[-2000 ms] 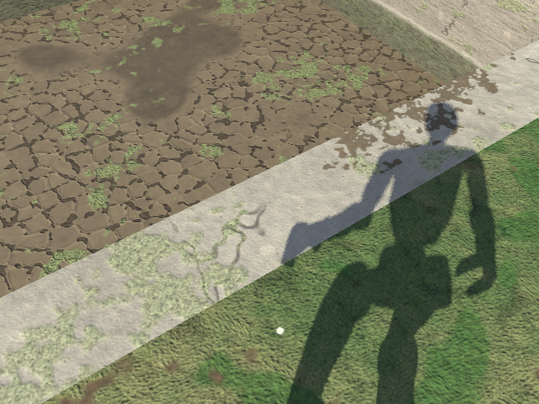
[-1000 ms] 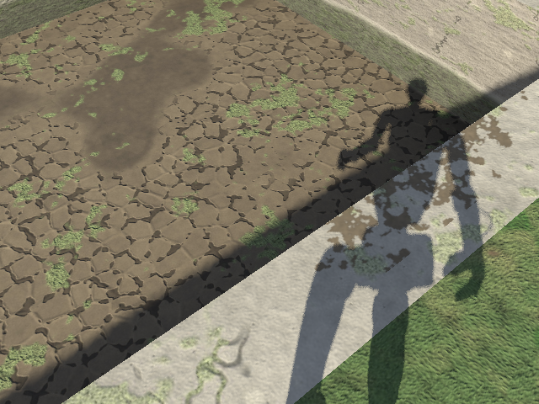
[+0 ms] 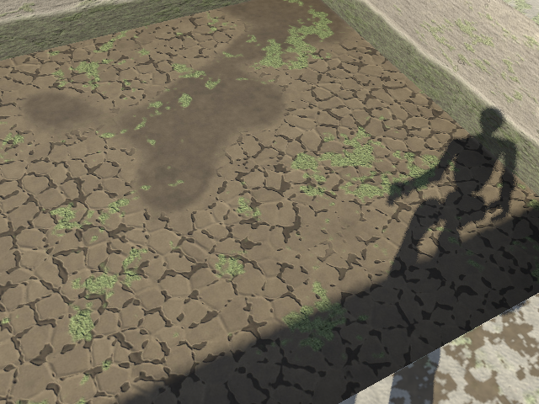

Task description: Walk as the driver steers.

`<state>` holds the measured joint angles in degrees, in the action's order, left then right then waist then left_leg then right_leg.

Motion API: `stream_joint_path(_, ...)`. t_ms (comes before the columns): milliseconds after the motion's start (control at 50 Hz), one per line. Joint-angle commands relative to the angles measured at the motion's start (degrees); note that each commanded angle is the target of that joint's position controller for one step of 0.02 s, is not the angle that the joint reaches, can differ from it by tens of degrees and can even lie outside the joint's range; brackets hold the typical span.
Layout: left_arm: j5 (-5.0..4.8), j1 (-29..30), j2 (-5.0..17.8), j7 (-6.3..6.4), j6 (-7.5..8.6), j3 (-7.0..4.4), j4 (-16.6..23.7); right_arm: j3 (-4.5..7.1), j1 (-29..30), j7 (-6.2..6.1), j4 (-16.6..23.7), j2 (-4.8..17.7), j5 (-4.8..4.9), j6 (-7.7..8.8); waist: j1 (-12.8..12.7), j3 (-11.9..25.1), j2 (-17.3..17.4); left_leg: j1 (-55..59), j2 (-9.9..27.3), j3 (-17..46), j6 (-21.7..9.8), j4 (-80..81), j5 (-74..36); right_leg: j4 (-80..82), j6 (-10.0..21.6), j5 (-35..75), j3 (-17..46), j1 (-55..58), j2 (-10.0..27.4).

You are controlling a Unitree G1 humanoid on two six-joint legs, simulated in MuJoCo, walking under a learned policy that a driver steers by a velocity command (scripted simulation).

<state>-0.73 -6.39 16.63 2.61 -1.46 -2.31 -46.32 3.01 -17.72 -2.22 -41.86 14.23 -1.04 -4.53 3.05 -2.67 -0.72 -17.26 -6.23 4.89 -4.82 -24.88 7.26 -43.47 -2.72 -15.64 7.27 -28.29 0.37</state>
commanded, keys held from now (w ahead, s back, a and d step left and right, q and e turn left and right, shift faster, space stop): q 0.82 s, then no key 0.18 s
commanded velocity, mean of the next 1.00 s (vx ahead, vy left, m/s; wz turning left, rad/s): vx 0.03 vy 0.00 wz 0.53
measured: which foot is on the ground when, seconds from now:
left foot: down 0.00-0.20, up 0.22-0.60, down 0.62-1.00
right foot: up 0.00-0.18, down 0.20-0.62, up 0.64-1.00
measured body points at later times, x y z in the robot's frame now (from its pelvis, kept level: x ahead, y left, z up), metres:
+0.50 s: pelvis +0.01 -0.06 +0.00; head +0.04 -0.05 +0.45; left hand +0.06 +0.24 -0.11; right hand +0.22 -0.30 -0.10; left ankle -0.05 +0.09 -0.69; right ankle +0.08 -0.17 -0.74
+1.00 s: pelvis -0.04 -0.03 +0.00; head -0.03 +0.00 +0.44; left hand -0.05 +0.29 -0.12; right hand +0.22 -0.19 -0.09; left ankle -0.05 +0.08 -0.74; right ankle +0.04 -0.17 -0.70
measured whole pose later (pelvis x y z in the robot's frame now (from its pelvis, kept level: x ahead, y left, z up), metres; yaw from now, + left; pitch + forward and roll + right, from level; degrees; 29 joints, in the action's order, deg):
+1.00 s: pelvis -0.04 -0.03 +0.00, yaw +32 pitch +0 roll -2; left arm -1.1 -6.5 17.3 0.3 -1.8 -3.5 -41.5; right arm 1.4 -13.0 -1.9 -33.0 15.6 0.4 -4.8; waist 0.7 -3.6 -1.3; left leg -19.1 -5.3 10.4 -2.0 -31.0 11.3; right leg -47.5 -3.1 -23.8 4.3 -22.1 -0.4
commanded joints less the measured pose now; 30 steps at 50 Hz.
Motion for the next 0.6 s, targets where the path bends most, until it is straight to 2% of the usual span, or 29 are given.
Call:
stream_joint_path(20, -0.1, 0.2, 4.4, -0.83, 0.41, -0.7, 5.6, 2.44, 1.4, -1.27, 6.5, 9.6, 0.11, -2.0, -1.6, 2.9, 6.4, 4.7, 16.7, 23.2, -8.9, 10.9, 7.0, 2.6, -0.1, 0.4, 1.5, -1.3, 0.6)
stream_joint_path(80, 0.22, 0.9, 4.8, -1.84, 1.87, -0.65, 7.0, 2.87, 1.9, -1.5, 8.5, 10.9, 0.67, -2.65, -0.9, 3.4, 6.9, 4.9, 15.5, 23.7, -8.5, 9.4, 3.4, 6.3, -0.4, -0.5, 0.6, 1.9, -0.2)
stream_joint_path(140, 0.37, -0.1, 4.9, -2.08, 3.02, -0.51, 8.3, 2.78, 2.4, -1.8, 9.7, 11.0, 1.57, -2.89, -1.3, 5.5, 7.7, 7.0, 14.4, 25.4, -7.4, 6.2, -3.8, 12.5, -0.3, 0.5, -0.2, 5.9, -0.8)
stream_joint_path(180, 1.16, -3.0, 5.6, -2.0, 3.52, -0.71, 8.1, 2.42, 3.6, -1.94, 10.8, 10.8, 2.64, -2.77, -2.9, 7.7, 6.7, 5.8, 12.0, 24.5, -4.5, 3.2, -2.1, 21.5, 0.5, 10.1, -1.2, 13.4, 0.9)
stream_joint_path(200, 1.85, -4.3, 8.0, -1.84, 3.68, -1.41, 7.9, 2.17, 1.8, -1.96, 10.2, 10.8, 2.4, -1.82, -3.2, 9.1, 4.3, 1.4, 9.7, 22.4, -1.8, -0.5, 5.8, 20.2, 3.1, 17.4, 2.0, 19.9, 6.7)
stream_joint_path(220, 2.75, -4.3, 10.0, -1.9, 3.1, -1.71, 8.6, 1.62, 0.4, -1.71, 10.4, 8.6, 2.38, -0.95, -2.3, 8.9, -4.0, -5.1, 3.3, 15.7, 1.0, -9.6, 19.8, 19.7, 7.3, 32.7, 6.8, 24.1, 14.1)
stream_joint_path(240, 3.66, -4.2, 12.7, -2.45, 2.38, -2.48, 8.2, 1.59, 1.6, -1.19, 12.8, 8.3, 2.95, -0.35, -2.1, 7.2, -18.7, -11.1, -1.8, 6.6, 2.9, -21.6, 29.5, 25.2, 14.5, 33.8, 16.4, 21.3, 21.6)
stream_joint_path(260, 3.41, -1.7, 10.7, -2.61, 1.96, -2.21, 9.6, 3.05, 0.9, -0.92, 11.3, 12.6, 2.72, 0.17, -2.1, 6.5, -13.3, -12.9, -0.1, 5.5, 5.3, -34.8, 29.5, 25.4, 17.3, 32.9, 17.2, 19.4, 22.7)
stream_joint_path(280, 3.01, 0.4, 8.1, -2.58, 1.59, -1.44, 10.7, 3.92, 0.4, -0.79, 9.9, 14.2, 3.05, 0.03, -1.1, 6.4, -8.0, -13.6, 0.6, 5.2, 6.5, -41.5, 26.7, 24.1, 16.4, 32.2, 12.5, 18.6, 20.2)
stream_joint_path(300, 2.45, 1.8, 6.7, -2.64, 1.24, -1.02, 11.3, 4.02, -0.7, -1.07, 8.7, 13.5, 3.18, -0.88, -0.3, 6.2, -5.4, -13.6, 1.0, 5.0, 7.5, -45.1, 24.9, 23.0, 14.8, 31.1, 8.3, 18.2, 17.3)
stream_joint_path(320, 1.92, 2.2, 6.3, -2.65, 0.74, -0.94, 11.0, 3.72, -0.7, -1.27, 8.8, 12.3, 3.06, -1.7, -0.2, 5.5, -4.7, -14.5, 1.6, 4.8, 8.3, -47.7, 22.8, 22.0, 14.2, 30.7, 5.9, 18.4, 16.1)
stream_joint_path(360, 2.13, 1.1, 6.4, -2.56, -0.39, -1.16, 10.2, 2.67, 0.7, -0.9, 9.9, 9.3, 3.54, -2.42, -0.6, 4.7, -6.2, -14.3, 2.3, 2.1, 9.0, -45.5, 20.3, 22.0, 13.8, 27.5, 2.0, 18.2, 13.4)
stream_joint_path(380, 2.46, -0.3, 6.2, -2.52, -1.11, -1.17, 9.8, 2.26, 2.3, -0.55, 10.9, 8.8, 4.01, -2.42, -1.6, 4.4, -7.1, -15.2, 3.0, 1.2, 9.4, -42.4, 20.3, 22.6, 14.8, 24.0, 2.7, 19.8, 14.0)
stream_joint_path(420, 2.01, -2.3, 7.1, -2.43, -1.94, -1.8, 9.0, 1.61, 4.6, 0.12, 12.4, 7.8, 3.87, -2.27, -3.5, 4.7, -8.7, -15.3, 4.9, 0.2, 9.2, -35.0, 20.4, 22.5, 15.0, 18.7, 2.8, 22.8, 14.7)
stream_joint_path(460, 1.41, -3.8, 9.4, -2.32, -1.97, -2.9, 8.1, 1.22, 6.6, 0.68, 13.5, 7.5, 3.54, -1.94, -5.1, 4.8, -9.9, -13.1, 6.4, -1.1, 8.5, -27.9, 21.6, 22.9, 15.1, 14.9, 2.7, 23.3, 15.7)
stream_joint_path(500, 0.92, -3.4, 10.5, -2.17, -1.92, -3.57, 7.6, 1.24, 6.4, 1.05, 13.8, 8.1, 3.25, -1.64, -5.2, 5.4, -10.3, -9.8, 7.1, -3.2, 7.8, -23.0, 21.2, 22.9, 15.1, 13.0, 2.1, 22.1, 16.1)
stream_joint_path(560, -0.05, -1.5, 10.4, -2.03, -2.13, -3.84, 7.3, 1.4, 4.4, 1.36, 13.7, 8.6, 3.18, -1.49, -4.4, 6.7, -11.1, -4.9, 7.2, -5.8, 5.9, -15.1, 17.3, 22.0, 14.0, 12.5, 1.2, 20.8, 16.8)
stream_joint_path(580, -0.47, 0.5, 10.3, -1.75, -2.16, -3.81, 7.3, 1.25, 2.7, 1.3, 13.3, 8.0, 2.86, -1.4, -2.9, 7.0, -10.3, -1.2, 6.7, -6.8, 4.5, -9.4, 12.5, 20.7, 12.2, 11.4, -0.8, 18.9, 15.9)
stream_joint_path(600, -1.22, 0.9, 9.8, -1.54, -2.04, -3.79, 6.7, 1.31, 0.5, 1.19, 12.6, 7.6, 2.13, -1.34, -1.6, 7.5, -9.3, 3.3, 5.8, -7.3, 3.0, -3.4, 6.4, 18.8, 9.8, 8.2, -2.9, 16.6, 14.3)
Next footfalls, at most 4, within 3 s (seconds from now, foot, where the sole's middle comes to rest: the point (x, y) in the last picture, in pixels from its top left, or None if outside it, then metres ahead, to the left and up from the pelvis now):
0.20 right None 0.12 -0.16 -0.78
0.62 left None -0.02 0.10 -0.78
1.08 right None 0.07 -0.14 -0.78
2.88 right None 0.19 -0.07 -0.78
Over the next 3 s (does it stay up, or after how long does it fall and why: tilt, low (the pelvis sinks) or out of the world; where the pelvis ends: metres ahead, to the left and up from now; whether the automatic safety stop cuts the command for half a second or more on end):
stays up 0.10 0.00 0.00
